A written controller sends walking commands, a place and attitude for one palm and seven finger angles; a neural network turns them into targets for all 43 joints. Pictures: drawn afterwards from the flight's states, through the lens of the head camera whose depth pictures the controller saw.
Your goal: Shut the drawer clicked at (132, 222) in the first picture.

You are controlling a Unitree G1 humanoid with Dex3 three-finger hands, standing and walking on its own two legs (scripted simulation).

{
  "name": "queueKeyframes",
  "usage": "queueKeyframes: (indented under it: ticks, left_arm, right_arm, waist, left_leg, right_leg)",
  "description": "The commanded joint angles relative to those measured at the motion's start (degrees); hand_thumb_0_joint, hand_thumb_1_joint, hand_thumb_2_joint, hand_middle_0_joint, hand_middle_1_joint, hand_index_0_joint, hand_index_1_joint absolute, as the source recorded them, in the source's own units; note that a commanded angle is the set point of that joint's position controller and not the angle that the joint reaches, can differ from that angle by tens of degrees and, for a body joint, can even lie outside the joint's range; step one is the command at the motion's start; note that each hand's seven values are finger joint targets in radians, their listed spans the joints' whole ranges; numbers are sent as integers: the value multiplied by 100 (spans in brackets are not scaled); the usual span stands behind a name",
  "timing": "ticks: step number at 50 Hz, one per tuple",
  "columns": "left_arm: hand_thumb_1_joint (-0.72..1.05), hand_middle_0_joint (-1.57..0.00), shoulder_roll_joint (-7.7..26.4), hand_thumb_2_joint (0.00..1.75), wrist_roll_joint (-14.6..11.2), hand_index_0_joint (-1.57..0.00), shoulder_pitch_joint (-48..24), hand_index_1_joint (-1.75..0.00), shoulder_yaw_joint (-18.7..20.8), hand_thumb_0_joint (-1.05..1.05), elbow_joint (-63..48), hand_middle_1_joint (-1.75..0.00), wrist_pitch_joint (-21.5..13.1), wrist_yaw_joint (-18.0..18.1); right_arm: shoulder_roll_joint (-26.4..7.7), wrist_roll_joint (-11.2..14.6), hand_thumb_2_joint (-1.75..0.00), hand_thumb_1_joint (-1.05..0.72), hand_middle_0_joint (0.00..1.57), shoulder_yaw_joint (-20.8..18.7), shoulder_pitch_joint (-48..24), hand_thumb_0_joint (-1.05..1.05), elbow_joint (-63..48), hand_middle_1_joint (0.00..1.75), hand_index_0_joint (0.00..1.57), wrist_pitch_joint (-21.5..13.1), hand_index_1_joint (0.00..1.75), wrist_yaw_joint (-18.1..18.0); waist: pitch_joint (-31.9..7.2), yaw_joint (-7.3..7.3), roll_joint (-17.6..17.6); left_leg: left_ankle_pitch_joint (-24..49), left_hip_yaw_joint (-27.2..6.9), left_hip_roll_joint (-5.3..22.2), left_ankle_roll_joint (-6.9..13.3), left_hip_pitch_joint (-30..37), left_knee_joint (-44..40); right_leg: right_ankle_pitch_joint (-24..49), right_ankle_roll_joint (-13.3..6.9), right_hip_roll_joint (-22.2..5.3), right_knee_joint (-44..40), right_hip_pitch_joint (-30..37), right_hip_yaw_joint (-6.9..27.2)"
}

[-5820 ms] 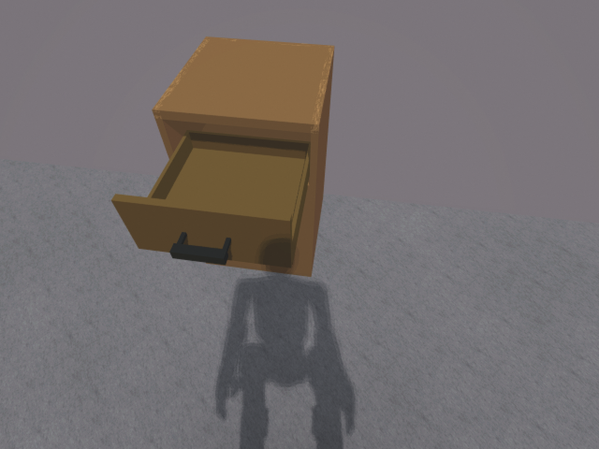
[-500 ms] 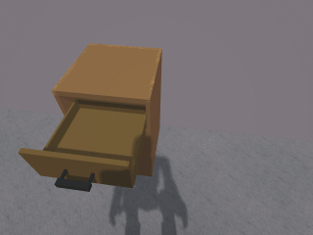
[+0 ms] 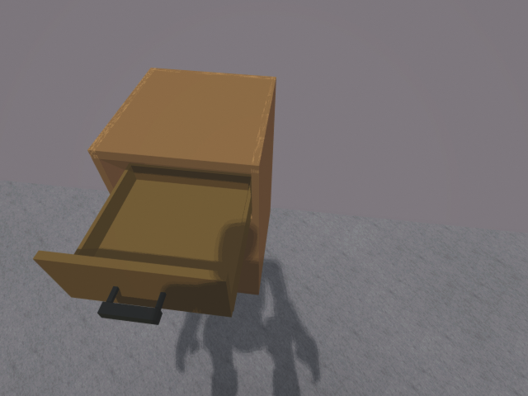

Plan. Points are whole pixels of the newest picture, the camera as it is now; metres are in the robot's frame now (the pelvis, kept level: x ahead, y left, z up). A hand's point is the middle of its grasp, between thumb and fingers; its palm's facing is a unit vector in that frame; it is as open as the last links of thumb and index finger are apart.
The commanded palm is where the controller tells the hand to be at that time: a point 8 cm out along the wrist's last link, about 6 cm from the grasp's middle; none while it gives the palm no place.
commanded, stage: shuffle to correct the standing spot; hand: left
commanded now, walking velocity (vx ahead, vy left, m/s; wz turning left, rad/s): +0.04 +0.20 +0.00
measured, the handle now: (134, 303) +0.31 +0.30 -0.17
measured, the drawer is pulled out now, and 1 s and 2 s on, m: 0.30 0.30 0.30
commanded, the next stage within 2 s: come to a stop and stand still in 0.42 s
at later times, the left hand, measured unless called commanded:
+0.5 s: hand out of the picture +0.00 +0.25 -0.17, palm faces +0.06 -0.97 -0.26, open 7.4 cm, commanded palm none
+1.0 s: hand out of the picture +0.01 +0.25 -0.17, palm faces +0.00 -0.99 -0.16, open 7.3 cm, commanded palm none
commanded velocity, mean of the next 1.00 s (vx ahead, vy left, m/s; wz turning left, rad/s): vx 0.02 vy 0.06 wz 0.00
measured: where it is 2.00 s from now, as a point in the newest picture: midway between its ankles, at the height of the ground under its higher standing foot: outside the picture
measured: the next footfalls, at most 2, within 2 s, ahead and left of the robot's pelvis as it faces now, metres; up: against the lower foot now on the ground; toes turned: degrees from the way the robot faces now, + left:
left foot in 0.56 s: +0.06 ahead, +0.24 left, +0.00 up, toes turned +2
right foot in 0.74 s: +0.05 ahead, +0.00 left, +0.00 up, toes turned -3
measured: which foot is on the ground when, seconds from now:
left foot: down 0.00-0.28, up 0.30-0.54, down 0.56-1.00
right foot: down 0.00-0.54, up 0.56-0.72, down 0.74-1.00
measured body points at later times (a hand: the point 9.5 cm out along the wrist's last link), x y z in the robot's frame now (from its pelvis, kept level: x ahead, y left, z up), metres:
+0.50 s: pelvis +0.00 +0.06 +0.00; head +0.02 +0.05 +0.45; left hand +0.00 +0.30 -0.15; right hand +0.06 -0.19 -0.15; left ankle +0.02 +0.22 -0.71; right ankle -0.01 -0.09 -0.74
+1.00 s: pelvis +0.02 +0.09 +0.00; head +0.02 +0.08 +0.45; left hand +0.01 +0.30 -0.16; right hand -0.02 -0.11 -0.16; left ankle +0.02 +0.24 -0.74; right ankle +0.01 +0.00 -0.74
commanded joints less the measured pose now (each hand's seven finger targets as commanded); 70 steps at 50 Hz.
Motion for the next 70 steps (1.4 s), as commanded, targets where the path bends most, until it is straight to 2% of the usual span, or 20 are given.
queueKeyframes:
  ticks: [1, 7, 11, 12, 14, 15, 19, 25, 26, 27, 29, 35, 37, 39, 45, 58, 59, 60, 64, 70]
  left_arm:
    - [90, -20, 762, 90, 37, -20, 202, -30, 223, 0, -374, -30, -17, 78]
    - [90, -20, 486, 90, 55, -20, 10, -30, 155, 0, -530, -30, 67, 85]
    - [90, -20, 423, 90, 44, -20, 426, -30, 160, 0, -438, -30, 0, 81]
    - [90, -20, 564, 90, 49, -20, 666, -30, 183, 0, -372, -30, -51, 104]
    - [90, -20, 1296, 90, 82, -20, 928, -30, 353, 0, -326, -30, -141, 161]
    - [90, -20, 1300, 90, 75, -20, 968, -30, 399, 0, -333, -30, -166, 208]
    - [90, -20, 1294, 90, 158, -20, -83, -30, 417, 0, -694, -30, -183, 146]
    - [90, -20, 1485, 90, 118, -20, -246, -30, 496, 0, -767, -30, 23, -33]
    - [90, -20, 1160, 90, 99, -20, -215, -30, 435, 0, -833, -30, 79, -42]
    - [90, -20, 731, 90, 80, -20, -302, -30, 337, 0, -979, -30, 107, -71]
    - [90, -20, 380, 90, 55, -20, -269, -30, 229, 0, -970, -30, 101, -20]
    - [90, -20, 290, 90, 17, -20, 687, -30, 22, 0, -214, -30, -106, -126]
    - [90, -20, 794, 90, 26, -20, 411, -30, -12, 0, -212, -30, -184, -99]
    - [90, -20, 896, 90, 6, -20, 66, -30, 16, 0, -208, -30, -209, -98]
    - [90, -20, 432, 90, -54, -20, 344, -30, -65, 0, 64, -30, -226, -64]
    - [90, -20, 221, 90, -31, -20, 587, -30, -94, 0, 269, -30, -204, -36]
    - [90, -20, 1209, 90, -39, -20, 30, -30, -132, 0, -146, -30, -292, -81]
    - [90, -20, 654, 90, -57, -20, 273, -30, -73, 0, -165, -30, -230, -46]
    - [90, -20, 777, 90, -4, -20, -3, -30, -87, 0, -333, -30, -231, 17]
    - [90, -20, 591, 90, -13, -20, -22, -30, -97, 0, -380, -30, -220, 26]
  right_arm:
    - [-636, 7, -90, -90, 20, -162, 306, 0, -389, 30, 20, -55, 30, -42]
    - [-739, -14, -90, -90, 20, -169, 243, 0, -650, 30, 20, -15, 30, -48]
    - [-773, -12, -90, -90, 20, -175, -66, 0, -774, 30, 20, -3, 30, -34]
    - [-775, 20, -90, -90, 20, -182, -145, 0, -831, 30, 20, -8, 30, -27]
    - [-587, 35, -90, -90, 20, -233, -350, 0, -1038, 30, 20, 65, 30, 23]
    - [-628, -14, -90, -90, 20, -252, -629, 0, -1039, 30, 20, 100, 30, 24]
    - [-351, 9, -90, -90, 20, -275, -422, 0, -1001, 30, 20, 153, 30, 208]
    - [-485, 77, -90, -90, 20, -271, 235, 0, -701, 30, 20, -11, 30, 192]
    - [-781, 43, -90, -90, 20, -324, 411, 0, -666, 30, 20, -51, 30, 159]
    - [-1204, -28, -90, -90, 20, -405, 664, 0, -670, 30, 20, -61, 30, 127]
    - [-1148, -103, -90, -90, 20, -368, 437, 0, -651, 30, 20, -75, 30, 28]
    - [-586, -21, -90, -90, 20, -154, -365, 0, -492, 30, 20, -145, 30, -36]
    - [-181, 76, -90, -90, 20, -79, -56, 0, -386, 30, 20, -130, 30, -10]
    - [-122, 49, -90, -90, 20, -100, 35, 0, -137, 30, 20, -38, 30, -16]
    - [-89, 76, -90, -90, 20, 22, 341, 0, 368, 30, 20, -245, 30, -80]
    - [43, 100, -90, -90, 20, 14, 487, 0, 499, 30, 20, -226, 30, -128]
    - [-624, 8, -90, -90, 20, -67, -154, 0, -100, 30, 20, -165, 30, -40]
    - [-201, -44, -90, -90, 20, -155, -131, 0, -189, 30, 20, -169, 30, -49]
    - [-170, -25, -90, -90, 20, -172, 264, 0, -226, 30, 20, -45, 30, 8]
    - [-402, 11, -90, -90, 20, -145, 86, 0, -238, 30, 20, -169, 30, -18]
  waist:
    - [318, -21, 295]
    - [193, -26, 813]
    - [47, 216, 316]
    - [-41, 318, 8]
    - [104, 367, -1750]
    - [285, 457, -1488]
    - [204, -59, -951]
    - [-5, -238, -478]
    - [-96, -280, 453]
    - [-42, -381, 1729]
    - [47, -230, 1423]
    - [102, 222, 414]
    - [248, -103, -661]
    - [687, -212, -1505]
    - [418, -77, 197]
    - [451, -76, 138]
    - [1191, -312, 715]
    - [886, -97, 609]
    - [336, -397, -693]
    - [444, -214, 305]
  left_leg:
    - [1034, -706, 865, 111, -111, -356]
    - [2692, -1243, 1485, 895, 177, -725]
    - [3027, -845, 1248, 723, -214, -68]
    - [2530, -709, 999, 473, -566, 399]
    - [-1297, -45, -11, -225, -2172, 2144]
    - [-1572, -541, 262, -266, -2439, 3057]
    - [-830, -541, 456, -373, -1889, 2812]
    - [421, 466, 57, -464, 572, -170]
    - [660, -90, 635, -283, 853, -488]
    - [1419, -1652, 1762, 331, 762, -854]
    - [737, -2264, 2198, 980, -347, -1146]
    - [393, -828, 1154, 258, -1082, -228]
    - [-352, -199, 445, -214, -838, 267]
    - [-255, -140, 428, -271, -339, 491]
    - [1366, -383, 790, -210, -22, -512]
    - [954, -366, 804, -181, 35, -668]
    - [977, -536, 400, -160, -212, -417]
    - [-273, -451, 671, -203, -472, -263]
    - [-176, -399, 416, -173, -253, 568]
    - [313, -827, 747, -8, -579, -120]
  right_leg:
    - [653, -477, -789, -68, -468, 525]
    - [-1219, -141, -379, 1708, -1093, -534]
    - [-288, -163, -618, 493, -141, -579]
    - [557, -289, -904, -180, 415, -176]
    - [2532, -1409, -2987, -1053, 1082, 2268]
    - [2602, -1688, -3108, -1156, 850, 2394]
    - [1784, -992, -2247, -1008, -19, 591]
    - [386, -290, -1366, 30, -1010, -166]
    - [-238, -103, -921, 911, -1294, -527]
    - [-1898, 163, -275, 2213, -2010, -984]
    - [-1946, -33, -314, 3577, -1874, -342]
    - [38, 44, -297, -284, 321, -539]
    - [294, -300, -1180, -1263, -73, 751]
    - [94, -516, -1221, -1685, -870, 879]
    - [1423, -253, -580, -930, 38, 30]
    - [1042, -224, -581, -1079, 130, -51]
    - [590, -322, -354, -849, -486, 9]
    - [-758, -281, -653, -948, -693, 203]
    - [-1615, -365, -990, -1515, -986, 747]
    - [-62, -173, -564, -676, -488, 33]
